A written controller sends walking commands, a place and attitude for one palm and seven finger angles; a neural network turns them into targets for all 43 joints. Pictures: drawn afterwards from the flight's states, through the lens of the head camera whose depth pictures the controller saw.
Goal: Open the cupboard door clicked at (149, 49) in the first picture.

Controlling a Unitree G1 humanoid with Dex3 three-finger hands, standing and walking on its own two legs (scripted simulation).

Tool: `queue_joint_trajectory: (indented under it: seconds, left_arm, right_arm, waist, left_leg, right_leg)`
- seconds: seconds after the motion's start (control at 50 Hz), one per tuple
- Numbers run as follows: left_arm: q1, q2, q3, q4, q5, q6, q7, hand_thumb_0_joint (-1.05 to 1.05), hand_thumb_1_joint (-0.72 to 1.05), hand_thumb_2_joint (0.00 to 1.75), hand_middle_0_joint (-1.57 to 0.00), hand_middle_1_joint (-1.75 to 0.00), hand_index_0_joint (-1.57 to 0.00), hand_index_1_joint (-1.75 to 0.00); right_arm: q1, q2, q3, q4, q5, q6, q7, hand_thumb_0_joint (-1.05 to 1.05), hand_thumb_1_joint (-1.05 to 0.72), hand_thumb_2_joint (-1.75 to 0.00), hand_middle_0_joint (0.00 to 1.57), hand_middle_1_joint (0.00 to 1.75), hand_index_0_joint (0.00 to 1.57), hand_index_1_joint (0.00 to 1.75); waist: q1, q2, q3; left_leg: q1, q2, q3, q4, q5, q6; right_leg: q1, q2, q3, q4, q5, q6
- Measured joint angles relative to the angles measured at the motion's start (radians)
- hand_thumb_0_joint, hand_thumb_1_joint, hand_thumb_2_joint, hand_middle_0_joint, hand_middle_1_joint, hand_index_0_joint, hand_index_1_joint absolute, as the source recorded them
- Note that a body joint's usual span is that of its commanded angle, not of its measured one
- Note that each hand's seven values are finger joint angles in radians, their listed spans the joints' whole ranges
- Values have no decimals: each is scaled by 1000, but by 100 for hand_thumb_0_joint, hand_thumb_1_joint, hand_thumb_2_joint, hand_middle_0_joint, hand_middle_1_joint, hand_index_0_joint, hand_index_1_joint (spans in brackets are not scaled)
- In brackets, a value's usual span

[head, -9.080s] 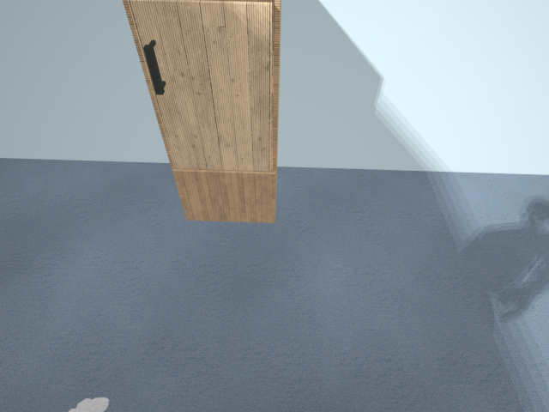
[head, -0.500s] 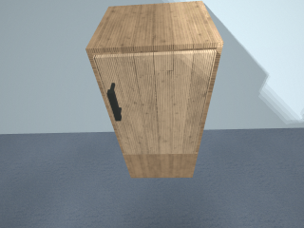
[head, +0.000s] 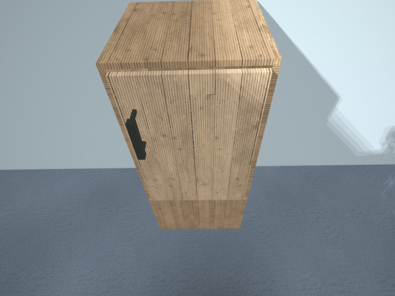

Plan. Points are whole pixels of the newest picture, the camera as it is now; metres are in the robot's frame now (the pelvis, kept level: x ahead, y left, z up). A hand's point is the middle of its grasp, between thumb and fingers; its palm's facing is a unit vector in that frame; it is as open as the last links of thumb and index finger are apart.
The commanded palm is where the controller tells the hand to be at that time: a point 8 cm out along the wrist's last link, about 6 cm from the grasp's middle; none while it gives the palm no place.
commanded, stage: look again from close up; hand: left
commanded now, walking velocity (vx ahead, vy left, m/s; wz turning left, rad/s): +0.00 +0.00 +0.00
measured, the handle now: (138, 135) +0.51 +0.19 +0.00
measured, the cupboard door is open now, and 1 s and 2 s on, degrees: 0 0 0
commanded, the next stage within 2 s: raise the hand with hooked fingers in 0.16 s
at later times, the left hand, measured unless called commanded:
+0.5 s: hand (114, 251) +0.21 +0.18 -0.02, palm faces +0.23 -0.97 -0.02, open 7.7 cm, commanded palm +0.13 +0.24 -0.06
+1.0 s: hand (97, 262) +0.19 +0.22 -0.04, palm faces +0.02 -1.00 -0.03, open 10.5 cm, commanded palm +0.16 +0.28 -0.03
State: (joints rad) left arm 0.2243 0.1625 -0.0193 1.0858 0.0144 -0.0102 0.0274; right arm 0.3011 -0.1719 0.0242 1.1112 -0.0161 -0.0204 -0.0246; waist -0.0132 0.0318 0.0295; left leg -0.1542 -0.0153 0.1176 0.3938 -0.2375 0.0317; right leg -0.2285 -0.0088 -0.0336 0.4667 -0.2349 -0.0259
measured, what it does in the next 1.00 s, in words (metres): lowers itself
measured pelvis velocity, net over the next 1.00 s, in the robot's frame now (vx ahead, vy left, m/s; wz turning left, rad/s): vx -0.03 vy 0.00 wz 0.06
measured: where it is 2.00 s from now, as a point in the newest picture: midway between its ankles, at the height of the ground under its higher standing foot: outside the picture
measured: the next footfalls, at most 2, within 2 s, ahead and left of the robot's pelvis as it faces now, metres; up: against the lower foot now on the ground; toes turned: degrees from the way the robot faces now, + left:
none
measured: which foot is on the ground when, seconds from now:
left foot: down 0.00-1.00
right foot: down 0.00-1.00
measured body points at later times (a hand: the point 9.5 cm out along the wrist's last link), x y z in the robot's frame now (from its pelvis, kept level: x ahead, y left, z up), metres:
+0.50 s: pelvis +0.00 -0.02 -0.03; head +0.03 -0.03 +0.42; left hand +0.19 +0.24 -0.01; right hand +0.17 -0.28 -0.12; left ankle -0.02 +0.10 -0.74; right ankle +0.01 -0.10 -0.74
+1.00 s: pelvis -0.03 +0.00 -0.08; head +0.04 +0.01 +0.37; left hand +0.19 +0.27 -0.03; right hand +0.15 -0.19 -0.17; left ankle -0.02 +0.10 -0.74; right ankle +0.01 -0.10 -0.74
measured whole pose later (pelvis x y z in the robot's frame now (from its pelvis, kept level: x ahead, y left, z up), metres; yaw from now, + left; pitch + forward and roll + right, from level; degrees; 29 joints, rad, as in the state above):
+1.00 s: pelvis -0.03 +0.00 -0.08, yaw +3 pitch +14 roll -3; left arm 0.29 0.27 0.23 0.08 -0.31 -0.33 -0.36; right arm 0.24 -0.17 0.06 0.58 0.02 -0.21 -0.05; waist 0.00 0.03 -0.11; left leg -0.83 0.02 0.00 1.11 -0.51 0.03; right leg -0.82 -0.01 -0.13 1.04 -0.46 -0.04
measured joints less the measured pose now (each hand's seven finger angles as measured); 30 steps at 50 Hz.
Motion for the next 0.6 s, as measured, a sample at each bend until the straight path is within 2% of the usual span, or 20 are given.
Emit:
queue_joint_trajectory:
  seconds: [0.28, 0.3, 0.32, 0.34, 0.38, 0.44, 0.48, 0.54, 0.56, 0.6]
  left_arm:
    - [13, -1, 4, 14, 2, -13, 10, 1, 93, 89, -20, -30, -20, -30]
    - [60, -4, 26, -126, -39, 31, 6, 1, 92, 89, -20, -30, -20, -30]
    - [118, -6, 44, -300, -66, 31, 7, 1, 92, 89, -20, -30, -20, -30]
    - [164, -8, 47, -457, -93, 7, 20, 2, 91, 89, -21, -31, -20, -30]
    - [196, -17, 61, -673, -144, -60, 30, 2, 90, 89, -21, -32, -20, -31]
    - [141, -21, 128, -789, -200, -229, -31, 2, 86, 87, -21, -34, -21, -34]
    - [105, -11, 171, -806, -234, -366, -110, 1, 82, 86, -21, -36, -21, -36]
    - [92, 11, 204, -813, -273, -566, -270, 1, 77, 83, -21, -39, -21, -39]
    - [95, 19, 210, -811, -282, -608, -327, 1, 75, 83, -21, -41, -21, -40]
    - [115, 32, 212, -821, -306, -623, -416, 1, 70, 81, -22, -43, -21, -43]
  right_arm:
    - [-38, 6, -5, 9, 4, 0, -4, 0, -91, -90, 20, 30, 19, 30]
    - [-27, -1, -4, -31, 16, -5, -9, 1, -92, -90, 20, 30, 20, 30]
    - [-4, -8, -5, -79, 24, -39, -22, 1, -92, -90, 20, 30, 20, 30]
    - [15, -18, -10, -123, 32, -80, -37, 1, -92, -90, 20, 30, 20, 30]
    - [22, -46, -22, -195, 43, -149, -51, 1, -92, -90, 20, 30, 20, 30]
    - [-27, -81, -52, -292, 32, -203, -44, 1, -92, -90, 20, 30, 20, 30]
    - [-75, -96, -71, -356, 26, -227, -28, 1, -91, -90, 20, 30, 20, 30]
    - [-144, -117, -95, -450, 26, -257, 2, 1, -91, -90, 20, 30, 19, 30]
    - [-163, -124, -101, -479, 30, -261, 9, 1, -91, -90, 20, 30, 19, 30]
    - [-190, -135, -107, -536, 39, -257, 11, 1, -91, -90, 20, 30, 19, 30]
  waist:
    - [9, -4, -2]
    - [10, -4, 0]
    - [17, -8, -3]
    - [21, -9, -8]
    - [9, -3, -23]
    - [-6, -9, -73]
    - [-4, -27, -110]
    - [8, -55, -150]
    - [13, -63, -158]
    - [25, -75, -169]
  left_leg:
    - [3, 32, -19, 24, -24, -29]
    - [-9, 37, -23, 43, -31, -29]
    - [-12, 36, -24, 46, -43, -28]
    - [-18, 33, -28, 54, -50, -28]
    - [-52, 24, -50, 91, -60, -26]
    - [-179, 18, -67, 204, -95, -26]
    - [-285, 21, -59, 300, -131, -29]
    - [-442, 24, -62, 462, -178, -35]
    - [-487, 24, -62, 516, -209, -35]
    - [-560, 23, -66, 603, -258, -35]
  right_leg:
    - [27, 29, -22, -20, -16, -21]
    - [19, 32, -25, -11, -19, -22]
    - [9, 32, -25, 5, -26, -24]
    - [2, 28, -29, 19, -36, -26]
    - [-19, 15, -51, 51, -56, -24]
    - [-138, 0, -68, 159, -97, -23]
    - [-250, -4, -61, 260, -132, -28]
    - [-413, -4, -50, 425, -193, -36]
    - [-460, -4, -47, 476, -213, -39]
    - [-532, -7, -46, 560, -247, -42]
